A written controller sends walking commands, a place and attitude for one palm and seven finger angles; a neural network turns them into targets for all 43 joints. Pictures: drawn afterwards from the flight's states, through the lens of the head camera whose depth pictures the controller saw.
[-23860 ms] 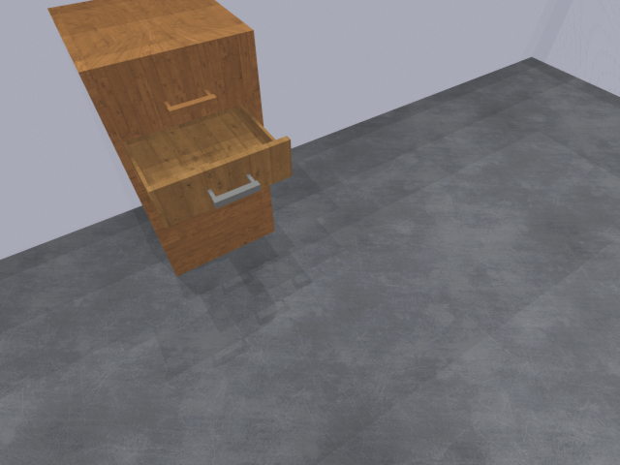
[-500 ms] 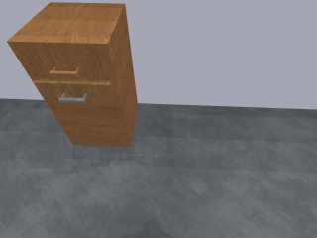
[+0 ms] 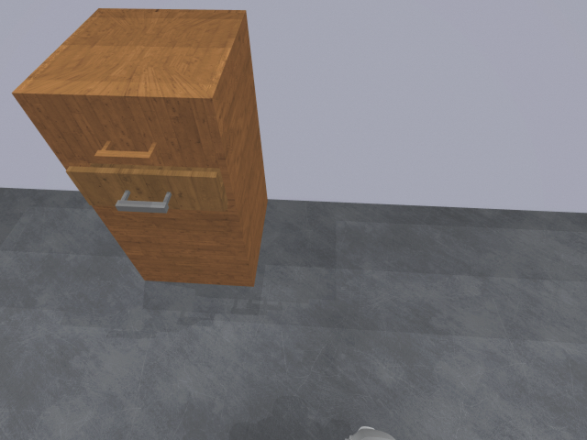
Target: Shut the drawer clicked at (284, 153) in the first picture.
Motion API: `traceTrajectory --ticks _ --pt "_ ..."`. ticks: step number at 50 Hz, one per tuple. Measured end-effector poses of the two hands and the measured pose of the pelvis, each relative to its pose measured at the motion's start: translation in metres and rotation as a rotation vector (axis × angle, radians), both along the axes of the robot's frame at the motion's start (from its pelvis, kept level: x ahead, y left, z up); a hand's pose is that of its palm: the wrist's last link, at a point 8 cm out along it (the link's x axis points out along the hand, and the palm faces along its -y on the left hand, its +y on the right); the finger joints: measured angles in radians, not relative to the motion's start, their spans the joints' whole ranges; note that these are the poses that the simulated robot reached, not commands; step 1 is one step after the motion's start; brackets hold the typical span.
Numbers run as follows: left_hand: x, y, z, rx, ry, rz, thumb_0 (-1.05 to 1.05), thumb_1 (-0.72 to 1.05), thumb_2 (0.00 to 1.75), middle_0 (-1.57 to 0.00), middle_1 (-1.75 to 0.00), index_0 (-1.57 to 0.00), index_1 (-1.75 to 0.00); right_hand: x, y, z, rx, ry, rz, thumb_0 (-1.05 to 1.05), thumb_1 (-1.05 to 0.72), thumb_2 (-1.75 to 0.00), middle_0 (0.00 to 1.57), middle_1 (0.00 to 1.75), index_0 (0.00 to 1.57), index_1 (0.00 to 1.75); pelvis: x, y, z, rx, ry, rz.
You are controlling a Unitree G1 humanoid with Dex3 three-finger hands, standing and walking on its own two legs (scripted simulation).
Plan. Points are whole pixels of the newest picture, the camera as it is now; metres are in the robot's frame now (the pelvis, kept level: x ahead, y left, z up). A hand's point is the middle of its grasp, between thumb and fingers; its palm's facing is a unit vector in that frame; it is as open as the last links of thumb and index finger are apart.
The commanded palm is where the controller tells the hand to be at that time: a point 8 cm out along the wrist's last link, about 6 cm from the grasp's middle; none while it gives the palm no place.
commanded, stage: take the last steps up to it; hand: left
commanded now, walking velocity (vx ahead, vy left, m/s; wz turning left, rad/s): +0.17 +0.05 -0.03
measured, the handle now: (144, 200) +0.68 +0.43 -0.21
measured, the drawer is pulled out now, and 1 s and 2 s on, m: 0.03 0.03 0.03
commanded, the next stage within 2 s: come to a stop and stand still in 0.08 s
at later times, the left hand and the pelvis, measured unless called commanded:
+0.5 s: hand out of the picture +0.10 +0.17 -0.18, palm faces +0.09 -0.98 -0.18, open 7.4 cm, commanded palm none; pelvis +0.10 +0.00 +0.00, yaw +1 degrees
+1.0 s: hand out of the picture +0.12 +0.14 -0.17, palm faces +0.10 -0.97 -0.21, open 7.3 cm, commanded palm none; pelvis +0.07 -0.04 +0.00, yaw +3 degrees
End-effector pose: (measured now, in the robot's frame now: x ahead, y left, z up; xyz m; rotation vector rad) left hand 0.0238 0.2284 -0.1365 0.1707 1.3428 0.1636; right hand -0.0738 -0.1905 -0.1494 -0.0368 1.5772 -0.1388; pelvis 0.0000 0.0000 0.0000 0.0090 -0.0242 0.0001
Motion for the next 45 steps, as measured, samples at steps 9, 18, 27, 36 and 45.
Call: traceTrajectory --ticks 9,18,27,36,45 --pt "0.047 -0.019 -0.006 0.007 -0.044 0.042 0.01 0.93 0.9 -0.2 -0.3 -0.2 -0.29 0.072 -0.025 -0.012 -0.002 -0.023 0.022 0.0 -0.91 -0.9 0.2 0.3 0.2 0.3 0.05 -0.016 -0.008 -0.013 0.0 0.029" --pt "0.044 -0.025 -0.023 -0.08 0.094 0.107 0.0 0.92 0.9 -0.2 -0.3 -0.2 -0.29 0.195 -0.039 0.004 -0.129 -0.204 0.111 0.01 -0.93 -0.9 0.19 0.3 0.2 0.3 0.092 0.003 -0.007 -0.036 0.013 0.036" --pt "0.079 0.0 -0.011 -0.014 0.077 0.08 0.0 0.91 0.9 -0.2 -0.3 -0.2 -0.29 0.243 -0.035 0.009 -0.132 -0.293 0.122 0.0 -0.92 -0.9 0.2 0.3 0.2 0.3 0.095 0.001 0.0 -0.021 0.014 0.021" --pt "0.113 0.004 0.011 0.133 -0.09 0.008 0.0 0.91 0.9 -0.2 -0.3 -0.2 -0.29 0.225 -0.076 -0.017 -0.076 -0.289 0.082 0.0 -0.91 -0.9 0.2 0.3 0.21 0.3 0.079 -0.033 -0.012 0.009 -0.007 0.025" --pt "0.105 -0.033 0.014 0.057 -0.113 0.013 0.0 0.91 0.9 -0.2 -0.3 -0.2 -0.29 0.171 -0.092 -0.003 -0.075 -0.173 0.081 0.0 -0.91 -0.9 0.19 0.3 0.2 0.3 0.071 -0.045 0.001 0.014 0.003 0.039"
